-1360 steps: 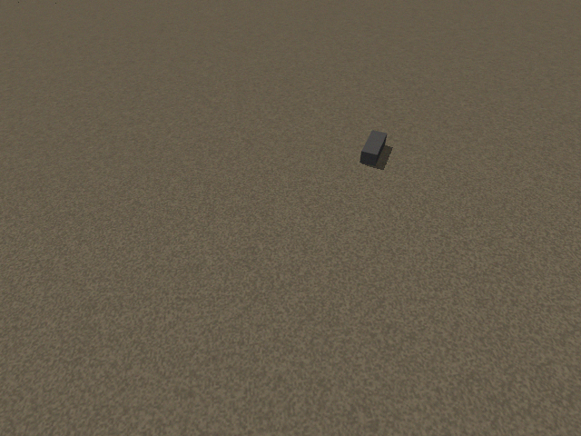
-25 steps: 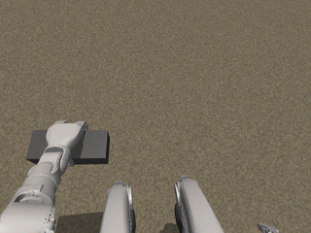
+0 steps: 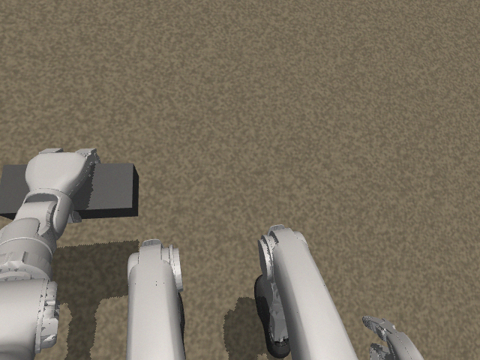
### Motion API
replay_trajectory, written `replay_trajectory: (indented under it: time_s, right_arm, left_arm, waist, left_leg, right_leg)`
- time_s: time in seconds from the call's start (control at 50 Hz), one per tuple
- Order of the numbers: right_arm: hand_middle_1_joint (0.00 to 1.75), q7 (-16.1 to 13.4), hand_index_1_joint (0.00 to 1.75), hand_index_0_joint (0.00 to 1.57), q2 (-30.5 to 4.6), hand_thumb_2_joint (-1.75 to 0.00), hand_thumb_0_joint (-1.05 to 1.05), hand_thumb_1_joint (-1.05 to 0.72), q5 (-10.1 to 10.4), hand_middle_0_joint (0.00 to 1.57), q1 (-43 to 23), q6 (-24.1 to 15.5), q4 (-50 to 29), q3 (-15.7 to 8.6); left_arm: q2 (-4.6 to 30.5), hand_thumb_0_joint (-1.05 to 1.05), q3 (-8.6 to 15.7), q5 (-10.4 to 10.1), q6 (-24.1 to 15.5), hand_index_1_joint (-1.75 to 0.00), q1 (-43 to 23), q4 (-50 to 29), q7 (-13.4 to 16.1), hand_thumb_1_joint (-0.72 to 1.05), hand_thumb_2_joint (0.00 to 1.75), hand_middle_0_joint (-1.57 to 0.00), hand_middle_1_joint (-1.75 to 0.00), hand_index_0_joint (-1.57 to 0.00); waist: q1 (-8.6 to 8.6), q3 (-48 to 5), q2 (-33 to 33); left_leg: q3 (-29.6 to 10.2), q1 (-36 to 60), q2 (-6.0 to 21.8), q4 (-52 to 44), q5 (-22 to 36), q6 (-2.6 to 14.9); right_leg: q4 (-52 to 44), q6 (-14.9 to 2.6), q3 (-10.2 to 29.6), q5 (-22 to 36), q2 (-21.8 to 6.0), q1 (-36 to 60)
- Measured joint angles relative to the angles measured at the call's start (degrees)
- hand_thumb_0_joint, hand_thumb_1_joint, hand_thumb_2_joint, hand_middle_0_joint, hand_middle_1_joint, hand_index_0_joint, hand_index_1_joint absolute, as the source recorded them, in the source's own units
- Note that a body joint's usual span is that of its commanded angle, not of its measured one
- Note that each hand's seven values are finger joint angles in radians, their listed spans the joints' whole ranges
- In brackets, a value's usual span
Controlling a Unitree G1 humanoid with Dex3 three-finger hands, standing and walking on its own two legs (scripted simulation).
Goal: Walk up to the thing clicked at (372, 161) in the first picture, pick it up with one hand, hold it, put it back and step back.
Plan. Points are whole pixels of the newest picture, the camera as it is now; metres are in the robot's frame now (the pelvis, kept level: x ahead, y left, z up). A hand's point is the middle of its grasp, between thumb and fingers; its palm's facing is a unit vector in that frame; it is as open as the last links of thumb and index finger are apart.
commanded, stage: crouch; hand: left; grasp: from above
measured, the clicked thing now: (76, 192) +0.42 +0.28 -0.20
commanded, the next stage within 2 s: lower in 0.62 s
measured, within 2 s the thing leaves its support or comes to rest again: neither
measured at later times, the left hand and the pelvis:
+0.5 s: hand (84, 196) +0.42 +0.28 -0.24, palm faces -0.47 -0.02 -0.88, open 11.5 cm; pelvis -0.01 +0.00 -0.07, yaw -2 degrees
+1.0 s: hand (92, 199) +0.43 +0.28 -0.29, palm faces -0.49 -0.04 -0.87, open 11.4 cm; pelvis -0.01 +0.00 -0.11, yaw -3 degrees
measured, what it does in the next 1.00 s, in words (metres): lowers itself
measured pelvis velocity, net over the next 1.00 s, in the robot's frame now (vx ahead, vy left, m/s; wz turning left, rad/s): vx -0.01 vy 0.00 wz -0.05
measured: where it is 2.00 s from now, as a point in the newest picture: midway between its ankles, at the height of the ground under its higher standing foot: (224, 337)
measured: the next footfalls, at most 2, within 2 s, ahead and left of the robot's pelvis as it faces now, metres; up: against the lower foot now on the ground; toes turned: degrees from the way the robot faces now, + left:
none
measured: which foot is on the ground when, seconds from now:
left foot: down 0.00-1.00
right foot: down 0.00-1.00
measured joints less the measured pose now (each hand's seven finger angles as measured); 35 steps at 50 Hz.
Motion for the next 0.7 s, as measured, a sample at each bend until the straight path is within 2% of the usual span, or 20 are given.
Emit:
replay_trajectory:
  time_s: [0.22, 0.38, 0.7]
  right_arm:
    - [0.30, 1.85, 0.30, 0.21, -0.87, -0.90, 0.00, -0.90, -0.67, 0.21, -0.29, 0.48, 0.06, -0.16]
    - [0.30, 2.66, 0.30, 0.21, -1.07, -0.90, 0.00, -0.90, -1.19, 0.21, -0.24, 0.79, 0.92, 0.10]
    - [0.30, 2.13, 0.30, 0.21, -0.52, -0.90, 0.00, -0.90, -1.83, 0.21, -1.28, 0.51, 2.17, 1.65]
  left_arm:
    - [2.13, -0.01, 1.42, 0.31, -1.04, -0.70, -1.11, 0.40, -0.62, -0.22, 0.66, -0.51, -0.77, -0.57]
    - [3.73, -0.01, 2.53, 1.13, -2.43, -0.70, -2.51, 2.31, 0.17, -0.21, 0.66, -0.51, -0.77, -0.56]
    - [5.63, -0.01, 3.06, 2.16, -3.01, -0.70, -4.74, 7.39, 1.87, -0.21, 0.66, -0.51, -0.77, -0.56]
  waist:
    - [-0.55, 1.96, -0.67]
    - [-0.84, 3.50, -1.25]
    - [-2.05, 4.23, -1.86]
  left_leg:
    - [-0.71, -4.42, 0.16, 5.76, -1.16, -0.11]
    - [-1.07, -7.40, 0.29, 9.56, -1.08, -0.19]
    - [-1.51, -12.57, 0.03, 15.27, -0.60, -0.43]
  right_leg:
    - [5.31, 0.16, -0.29, -0.91, 0.62, -4.25]
    - [9.03, 0.42, -0.31, -0.67, 1.15, -7.37]
    - [14.86, 0.50, -0.25, -0.28, 1.62, -12.63]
